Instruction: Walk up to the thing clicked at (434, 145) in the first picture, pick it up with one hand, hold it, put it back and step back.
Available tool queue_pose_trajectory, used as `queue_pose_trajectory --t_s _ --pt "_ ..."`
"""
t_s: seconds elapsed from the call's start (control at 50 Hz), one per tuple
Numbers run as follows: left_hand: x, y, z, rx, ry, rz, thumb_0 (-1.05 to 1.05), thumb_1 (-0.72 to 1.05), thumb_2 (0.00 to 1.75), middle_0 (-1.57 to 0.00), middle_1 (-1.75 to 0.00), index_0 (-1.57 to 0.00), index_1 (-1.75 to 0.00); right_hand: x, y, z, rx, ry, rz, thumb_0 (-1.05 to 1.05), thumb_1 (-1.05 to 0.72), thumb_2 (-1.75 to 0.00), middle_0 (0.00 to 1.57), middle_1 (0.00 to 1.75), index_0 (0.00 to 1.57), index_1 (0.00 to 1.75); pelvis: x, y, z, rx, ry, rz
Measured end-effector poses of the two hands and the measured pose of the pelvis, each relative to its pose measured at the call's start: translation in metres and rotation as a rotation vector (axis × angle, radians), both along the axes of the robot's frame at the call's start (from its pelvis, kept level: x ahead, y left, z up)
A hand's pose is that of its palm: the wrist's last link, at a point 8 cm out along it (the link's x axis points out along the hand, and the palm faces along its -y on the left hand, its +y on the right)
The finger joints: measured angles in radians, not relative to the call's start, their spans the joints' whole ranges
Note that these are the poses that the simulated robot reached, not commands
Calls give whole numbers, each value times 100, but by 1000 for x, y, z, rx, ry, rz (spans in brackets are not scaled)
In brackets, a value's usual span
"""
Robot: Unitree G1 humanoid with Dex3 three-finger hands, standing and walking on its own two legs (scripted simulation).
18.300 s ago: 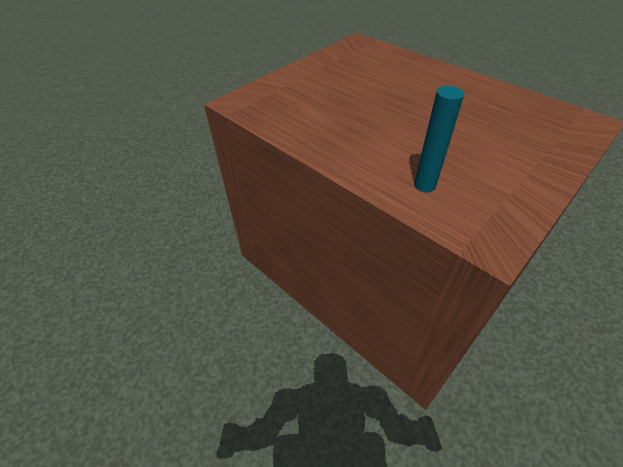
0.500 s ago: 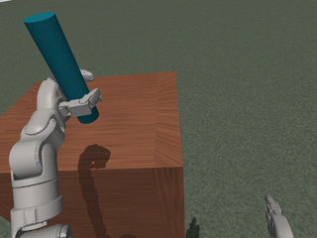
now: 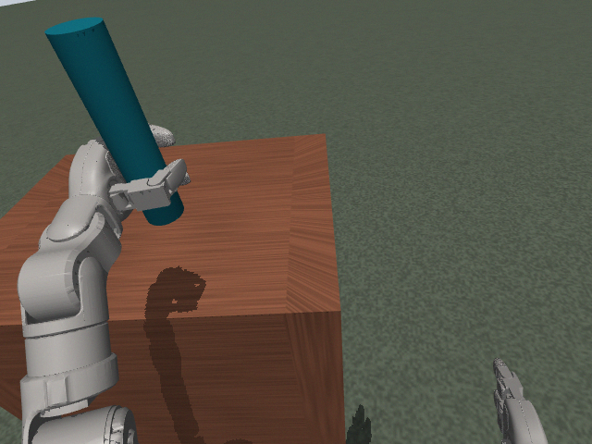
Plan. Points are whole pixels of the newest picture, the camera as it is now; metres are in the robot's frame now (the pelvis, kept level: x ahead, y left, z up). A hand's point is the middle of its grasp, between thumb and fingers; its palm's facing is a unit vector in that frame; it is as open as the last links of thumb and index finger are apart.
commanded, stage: hold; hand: left
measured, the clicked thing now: (129, 137) +0.34 +0.18 +0.32
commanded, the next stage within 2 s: crouch in 0.56 s
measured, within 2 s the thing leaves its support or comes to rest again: neither
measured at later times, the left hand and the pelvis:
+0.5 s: hand (149, 171) +0.34 +0.17 +0.28, palm faces +0.12 -0.99 +0.01, open 6.3 cm; pelvis +0.00 +0.00 +0.00, yaw +0 degrees
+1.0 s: hand (178, 201) +0.38 +0.17 +0.21, palm faces +0.15 -0.99 +0.03, open 6.3 cm; pelvis -0.01 -0.01 +0.00, yaw +0 degrees
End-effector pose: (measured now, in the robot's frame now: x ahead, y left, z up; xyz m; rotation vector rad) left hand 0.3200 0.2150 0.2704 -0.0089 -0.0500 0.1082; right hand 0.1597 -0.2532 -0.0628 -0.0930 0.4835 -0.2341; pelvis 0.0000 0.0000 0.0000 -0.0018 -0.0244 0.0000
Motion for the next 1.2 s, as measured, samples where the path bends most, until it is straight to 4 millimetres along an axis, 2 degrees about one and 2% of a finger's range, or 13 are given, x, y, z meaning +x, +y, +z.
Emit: queue_pose_trajectory --t_s 0.14,0.2,0.26,0.46,0.52,0.68,0.86,0.94,1.1,1.2 --pt "-4 -1 -26 -29 62 6 -1 4 115 -94 -112 -95 -113 -7 4 -1 18 17 23 -1 55 -5 5 5 5 5 -2 -2 0 3 5 0" --pt "-8 -1 -30 -23 51 22 -1 4 114 -94 -112 -95 -113 -11 3 -2 12 33 18 -1 55 -5 5 5 5 5 -3 -3 0 2 3 1" --pt "-11 -1 -27 -9 19 34 -1 4 114 -94 -112 -95 -113 -12 -1 -3 -3 39 8 -1 55 -5 5 5 6 5 -3 -3 0 1 2 2" --pt "-10 4 9 14 -54 18 -1 4 115 -94 -112 -95 -112 -1 -4 0 -14 5 -5 -1 54 -5 5 5 5 5 -2 -3 0 -1 -5 7" --pt "-6 4 4 1 -10 8 -1 4 115 -94 -112 -95 -112 1 0 1 -1 -7 12 -1 55 -5 5 5 5 5 -2 -3 0 1 -4 6" --pt "-7 -7 -28 -25 72 -7 -1 4 114 -94 -112 -95 -112 -7 3 0 18 -1 22 -1 55 -5 5 5 5 5 -4 -4 0 5 2 2" --pt "1 -3 -21 -20 9 41 -1 4 115 -95 -112 -95 -112 -14 -6 -2 -26 33 -7 -1 56 -5 5 5 5 5 -7 -6 -1 4 -2 6" --pt "16 0 -37 -27 78 37 -1 3 115 -94 -112 -95 -113 -14 -5 -1 -34 29 3 -1 56 -4 5 5 5 5 -10 -6 -1 4 7 7" --pt "44 4 -99 -39 196 48 -1 4 115 -94 -112 -95 -113 -28 -3 1 -60 38 15 -1 57 -4 5 5 6 5 -16 -7 -3 6 47 -2" --pt "63 7 -111 -23 154 57 -1 4 115 -94 -113 -95 -113 -40 -11 1 -93 64 -17 -1 57 -4 5 5 6 5 -16 -7 -5 2 68 -10"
